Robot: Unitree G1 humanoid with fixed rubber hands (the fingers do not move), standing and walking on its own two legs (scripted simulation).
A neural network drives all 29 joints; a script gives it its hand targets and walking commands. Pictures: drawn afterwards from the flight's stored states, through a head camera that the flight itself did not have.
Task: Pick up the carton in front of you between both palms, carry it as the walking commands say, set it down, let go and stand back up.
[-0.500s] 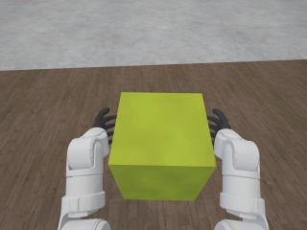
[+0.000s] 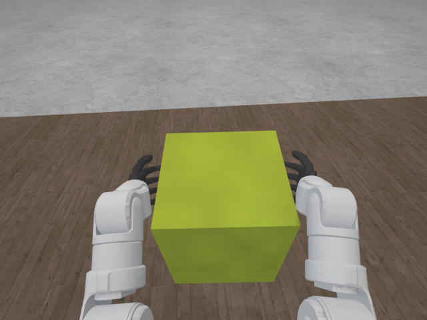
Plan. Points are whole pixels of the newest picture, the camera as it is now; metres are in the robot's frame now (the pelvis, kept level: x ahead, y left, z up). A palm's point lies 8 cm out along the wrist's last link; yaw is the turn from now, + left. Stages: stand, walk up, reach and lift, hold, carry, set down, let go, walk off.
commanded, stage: carry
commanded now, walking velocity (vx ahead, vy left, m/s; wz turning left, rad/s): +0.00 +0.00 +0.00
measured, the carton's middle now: (222, 211) +0.33 +0.00 +0.05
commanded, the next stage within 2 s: none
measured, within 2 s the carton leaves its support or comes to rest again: neither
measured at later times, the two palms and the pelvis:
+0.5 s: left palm (136, 195) +0.31 +0.15 +0.13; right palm (307, 193) +0.32 -0.15 +0.13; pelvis -0.02 +0.00 +0.00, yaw +0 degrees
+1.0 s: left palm (136, 202) +0.29 +0.15 +0.13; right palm (313, 200) +0.30 -0.15 +0.13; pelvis -0.03 +0.00 +0.00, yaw +0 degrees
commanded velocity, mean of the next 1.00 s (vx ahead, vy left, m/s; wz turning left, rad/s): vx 0.00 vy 0.00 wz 0.00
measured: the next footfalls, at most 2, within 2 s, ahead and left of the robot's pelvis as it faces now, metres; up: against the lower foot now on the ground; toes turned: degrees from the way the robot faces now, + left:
none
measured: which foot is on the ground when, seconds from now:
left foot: down 0.00-1.00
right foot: down 0.00-1.00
